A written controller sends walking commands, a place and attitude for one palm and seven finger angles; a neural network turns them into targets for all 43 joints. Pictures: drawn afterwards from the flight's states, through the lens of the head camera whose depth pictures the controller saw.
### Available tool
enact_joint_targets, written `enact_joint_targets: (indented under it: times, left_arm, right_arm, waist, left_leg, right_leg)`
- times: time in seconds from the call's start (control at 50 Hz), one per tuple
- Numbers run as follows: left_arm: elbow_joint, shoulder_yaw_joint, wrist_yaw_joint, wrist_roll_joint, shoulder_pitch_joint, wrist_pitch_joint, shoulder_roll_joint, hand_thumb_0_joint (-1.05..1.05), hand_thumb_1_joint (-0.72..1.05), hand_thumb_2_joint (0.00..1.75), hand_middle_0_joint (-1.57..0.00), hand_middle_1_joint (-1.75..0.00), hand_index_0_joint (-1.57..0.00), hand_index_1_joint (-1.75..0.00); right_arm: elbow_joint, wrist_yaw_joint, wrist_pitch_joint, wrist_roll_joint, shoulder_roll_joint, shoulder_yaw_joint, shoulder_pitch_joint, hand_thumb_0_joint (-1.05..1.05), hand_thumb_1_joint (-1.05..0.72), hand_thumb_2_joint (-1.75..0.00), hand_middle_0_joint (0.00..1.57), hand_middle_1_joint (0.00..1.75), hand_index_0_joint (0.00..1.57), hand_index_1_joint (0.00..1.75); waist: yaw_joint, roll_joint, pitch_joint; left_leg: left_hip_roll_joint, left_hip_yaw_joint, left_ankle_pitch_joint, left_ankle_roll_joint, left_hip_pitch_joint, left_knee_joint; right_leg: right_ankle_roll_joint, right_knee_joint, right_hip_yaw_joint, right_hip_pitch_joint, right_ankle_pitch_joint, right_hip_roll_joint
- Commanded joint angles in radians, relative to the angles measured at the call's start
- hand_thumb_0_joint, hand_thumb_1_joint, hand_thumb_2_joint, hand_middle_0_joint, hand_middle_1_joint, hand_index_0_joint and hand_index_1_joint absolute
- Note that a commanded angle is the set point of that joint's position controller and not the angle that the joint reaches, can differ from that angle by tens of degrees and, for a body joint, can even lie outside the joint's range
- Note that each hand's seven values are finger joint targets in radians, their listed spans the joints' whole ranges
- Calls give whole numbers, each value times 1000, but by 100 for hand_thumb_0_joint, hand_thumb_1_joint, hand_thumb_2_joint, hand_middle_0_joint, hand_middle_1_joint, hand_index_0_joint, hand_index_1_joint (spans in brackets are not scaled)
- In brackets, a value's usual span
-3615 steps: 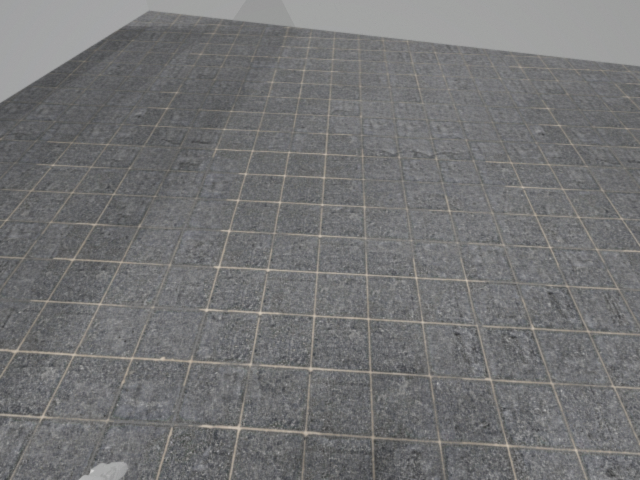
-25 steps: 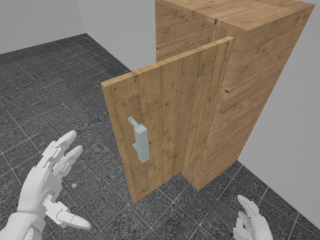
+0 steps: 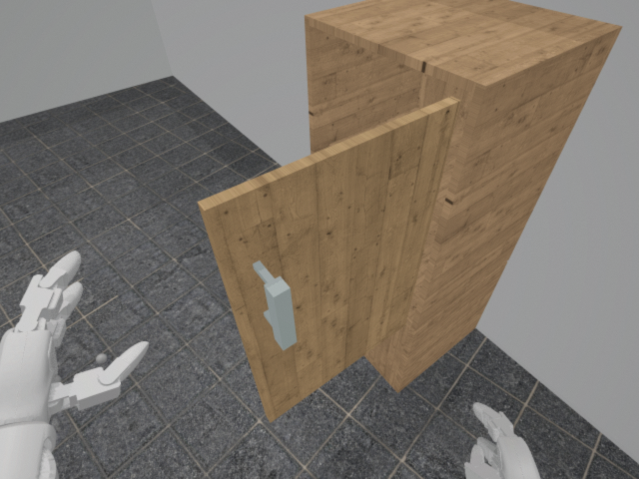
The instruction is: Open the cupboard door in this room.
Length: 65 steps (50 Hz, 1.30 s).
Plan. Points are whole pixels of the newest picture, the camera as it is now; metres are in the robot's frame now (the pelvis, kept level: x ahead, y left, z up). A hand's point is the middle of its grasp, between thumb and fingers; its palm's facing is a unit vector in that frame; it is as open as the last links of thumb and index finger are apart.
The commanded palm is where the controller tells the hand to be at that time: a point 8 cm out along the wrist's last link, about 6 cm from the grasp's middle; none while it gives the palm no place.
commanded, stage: draw the hand back to the body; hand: left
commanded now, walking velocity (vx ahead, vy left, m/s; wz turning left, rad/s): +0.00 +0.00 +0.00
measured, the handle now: (273, 305) +0.32 +0.11 +0.05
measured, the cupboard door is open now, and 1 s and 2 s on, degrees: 89 89 89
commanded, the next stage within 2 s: step back with the hand held close in 0.58 s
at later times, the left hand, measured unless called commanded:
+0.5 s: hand (97, 342) +0.20 +0.25 +0.14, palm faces +0.45 -0.81 -0.39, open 7.6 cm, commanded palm +0.15 +0.29 +0.16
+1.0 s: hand (82, 359) +0.18 +0.25 +0.15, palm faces +0.34 -0.79 -0.50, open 7.5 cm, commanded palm +0.12 +0.29 +0.17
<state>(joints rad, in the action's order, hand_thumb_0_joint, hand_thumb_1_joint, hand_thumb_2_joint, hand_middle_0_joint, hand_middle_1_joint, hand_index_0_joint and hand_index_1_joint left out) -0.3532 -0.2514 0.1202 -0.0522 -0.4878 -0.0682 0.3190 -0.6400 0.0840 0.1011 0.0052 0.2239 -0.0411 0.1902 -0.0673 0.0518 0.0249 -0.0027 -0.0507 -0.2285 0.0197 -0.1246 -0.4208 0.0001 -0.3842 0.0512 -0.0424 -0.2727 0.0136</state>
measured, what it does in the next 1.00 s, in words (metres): stands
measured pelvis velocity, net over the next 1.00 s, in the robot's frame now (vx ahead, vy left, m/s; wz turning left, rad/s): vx -0.03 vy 0.00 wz -0.02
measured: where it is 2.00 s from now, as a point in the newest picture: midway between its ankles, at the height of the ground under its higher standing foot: outside the picture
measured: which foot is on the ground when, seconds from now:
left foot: down 0.00-1.00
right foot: down 0.00-1.00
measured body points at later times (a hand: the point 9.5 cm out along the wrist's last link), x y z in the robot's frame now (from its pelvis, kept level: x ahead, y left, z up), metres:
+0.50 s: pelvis +0.01 -0.01 +0.00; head -0.01 -0.04 +0.45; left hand +0.17 +0.29 +0.16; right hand +0.20 -0.24 -0.09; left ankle +0.00 +0.10 -0.74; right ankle -0.04 -0.12 -0.74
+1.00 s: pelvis -0.03 +0.00 +0.00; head -0.01 -0.02 +0.45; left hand +0.15 +0.29 +0.17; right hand +0.16 -0.25 -0.09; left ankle +0.00 +0.10 -0.74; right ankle -0.04 -0.12 -0.74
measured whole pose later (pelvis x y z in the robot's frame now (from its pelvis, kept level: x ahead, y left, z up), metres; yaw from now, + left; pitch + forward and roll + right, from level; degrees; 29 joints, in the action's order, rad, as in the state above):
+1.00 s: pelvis -0.03 +0.00 +0.00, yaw -1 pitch +0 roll -1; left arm -0.44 -0.37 0.11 -0.06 -0.56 -0.12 0.40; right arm -0.57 0.09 -0.02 -0.02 0.24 0.01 0.16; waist -0.02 0.05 0.03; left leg -0.03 -0.06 -0.19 0.01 -0.25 -0.45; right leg 0.00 -0.41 0.04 -0.18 -0.23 -0.01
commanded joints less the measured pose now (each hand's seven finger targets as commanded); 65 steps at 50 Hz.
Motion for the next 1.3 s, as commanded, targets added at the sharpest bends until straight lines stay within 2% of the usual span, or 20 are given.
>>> enact_joint_targets:
  times: [0.0,0.04,0.1,0.18,0.2,0.22,0.38,0.66,0.68,0.7,0.72,0.76,0.8,0.86,0.98,1.06,1.08,1.14,1.18,1.28]
  left_arm:
    - [-212,-146,16,-4,81,-62,177,0,58,76,-19,-30,-19,-30]
    - [-218,-165,15,-7,97,-64,189,0,65,80,-19,-30,-19,-30]
    - [-225,-174,14,-7,107,-63,191,0,76,84,-19,-30,-19,-30]
    - [-210,-213,17,-13,129,-63,221,0,90,90,-20,-30,-20,-30]
    - [-206,-192,13,-11,122,-64,196,0,90,90,-20,-30,-20,-30]
    - [-190,-180,11,-14,110,-61,180,0,90,90,-20,-30,-20,-30]
    - [-208,-205,12,-12,122,-64,220,0,90,90,-20,-30,-20,-30]
    - [-208,-192,9,-16,129,-78,205,0,90,90,-20,-30,-20,-30]
    - [-310,-189,11,-16,193,-90,224,0,90,90,-20,-30,-20,-30]
    - [-339,-310,17,-13,223,-121,348,0,90,90,-20,-30,-20,-30]
    - [-243,-257,7,-11,104,-115,269,0,90,90,-20,-30,-20,-30]
    - [-244,-225,1,-6,29,-114,231,0,90,90,-20,-30,-20,-30]
    - [-241,-232,4,-8,-13,-115,232,0,90,90,-20,-30,-20,-30]
    - [-264,-249,9,-10,-30,-113,252,0,90,90,-20,-30,-20,-30]
    - [-327,-279,26,-10,-46,-116,289,0,90,90,-20,-30,-20,-30]
    - [-351,-289,36,-8,-72,-126,287,0,90,90,-20,-30,-20,-30]
    - [-361,-291,39,-5,-75,-131,289,0,90,90,-20,-30,-20,-30]
    - [-362,-293,46,1,-73,-148,279,0,90,90,-20,-30,-20,-30]
    - [-377,-302,49,10,-62,-163,282,0,90,90,-20,-30,-20,-30]
    - [-372,-322,51,31,-47,-186,271,0,90,90,-20,-30,-20,-30]
  right_arm:
    - [166,2,43,1,107,48,-132,0,-90,-90,20,30,20,30]
    - [166,1,37,1,107,51,-132,0,-90,-90,20,30,20,30]
    - [162,-1,33,0,105,53,-134,0,-90,-90,20,30,20,30]
    - [158,0,28,-1,107,58,-139,0,-90,-90,20,30,20,30]
    - [157,-1,27,-1,105,57,-138,0,-90,-90,20,30,20,30]
    - [158,-2,24,-2,105,57,-136,0,-90,-90,20,30,20,30]
    - [159,1,23,0,109,63,-142,0,-90,-90,20,30,20,30]
    - [150,2,32,-4,103,65,-148,0,-90,-90,20,30,20,30]
    - [163,2,40,-5,103,62,-157,0,-90,-90,20,30,20,30]
    - [191,6,20,-10,126,63,-149,0,-90,-90,20,30,20,30]
    - [172,7,1,-5,110,65,-141,0,-90,-90,20,30,20,30]
    - [190,5,-23,-5,115,71,-132,0,-90,-90,20,30,20,30]
    - [201,8,-38,-8,117,76,-127,0,-90,-90,20,30,20,30]
    - [221,11,-58,-14,121,85,-118,0,-90,-90,20,30,20,30]
    - [245,20,-70,-20,123,93,-122,0,-90,-90,20,30,20,30]
    - [256,17,-61,-22,125,95,-112,0,-90,-90,20,30,20,30]
    - [254,18,-56,-21,129,96,-116,0,-90,-90,20,30,20,30]
    - [257,15,-43,-20,131,94,-103,0,-90,-90,20,30,20,30]
    - [257,17,-28,-17,137,96,-104,0,-90,-90,20,30,20,30]
    - [258,13,8,-12,143,101,-99,0,-90,-90,20,30,20,30]
  waist:
    - [-2,3,-79]
    - [-2,-15,-93]
    - [-2,28,-86]
    - [-6,0,-85]
    - [-2,25,-85]
    - [0,2,-70]
    - [-7,-1,-96]
    - [-1,8,-69]
    - [-3,34,-96]
    - [43,2,1]
    - [45,-44,-22]
    - [49,-40,-66]
    - [49,-7,-110]
    - [53,-44,-156]
    - [51,-22,-184]
    - [51,-2,-164]
    - [50,37,-160]
    - [57,31,-112]
    - [58,73,-94]
    - [50,144,-84]
  left_leg:
    - [-19,40,259,-1,79,55]
    - [-20,36,275,2,90,50]
    - [-20,31,300,0,96,46]
    - [-19,26,299,4,98,42]
    - [-19,25,300,3,103,44]
    - [-20,26,300,3,100,47]
    - [-17,21,296,8,106,43]
    - [-16,16,239,8,108,51]
    - [-11,23,232,7,113,49]
    - [-36,39,197,22,47,1]
    - [-36,43,186,20,35,-20]
    - [-41,33,215,16,31,-28]
    - [-54,35,286,13,30,-22]
    - [-69,37,351,10,32,-28]
    - [-82,48,351,10,-19,-23]
    - [-99,79,247,15,-97,6]
    - [-101,84,187,17,-121,19]
    - [-114,114,-36,26,-233,67]
    - [-127,143,-183,38,-312,108]
    - [-185,221,-427,71,-520,215]
  right_leg:
    - [19,63,-13,-42,258,-12]
    - [17,64,-15,-38,281,-12]
    - [17,64,-17,-37,304,-11]
    - [16,73,-20,-34,317,-11]
    - [14,69,-21,-39,316,-9]
    - [12,70,-16,-45,311,-12]
    - [12,75,-25,-30,329,-8]
    - [7,100,-30,-59,275,-10]
    - [9,99,-32,-43,268,-5]
    - [1,150,-101,-183,322,42]
    - [2,137,-92,-173,346,66]
    - [-3,109,-84,-168,373,72]
    - [-5,74,-72,-150,401,69]
    - [-12,42,-65,-143,433,61]
    - [-11,-8,-67,-131,414,59]
    - [-9,-32,-73,-141,285,42]
    - [-7,-32,-72,-135,240,41]
    - [-4,-44,-81,-136,105,28]
    - [-4,-65,-78,-113,32,14]
    - [-9,-223,-50,13,-15,-43]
